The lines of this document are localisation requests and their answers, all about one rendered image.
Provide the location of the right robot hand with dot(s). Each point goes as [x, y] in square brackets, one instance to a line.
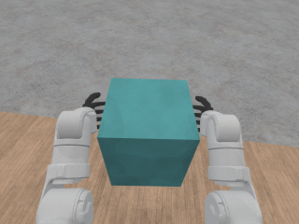
[203, 108]

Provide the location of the left robot hand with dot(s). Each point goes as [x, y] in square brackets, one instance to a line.
[89, 103]

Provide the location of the right robot upper arm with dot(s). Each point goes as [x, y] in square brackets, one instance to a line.
[231, 207]

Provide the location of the left robot upper arm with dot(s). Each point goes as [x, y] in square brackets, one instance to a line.
[66, 206]

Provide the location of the carton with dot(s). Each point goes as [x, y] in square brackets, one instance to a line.
[148, 132]

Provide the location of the robot left forearm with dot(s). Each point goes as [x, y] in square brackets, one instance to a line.
[70, 155]

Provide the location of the robot right forearm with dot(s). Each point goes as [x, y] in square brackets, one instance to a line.
[225, 152]

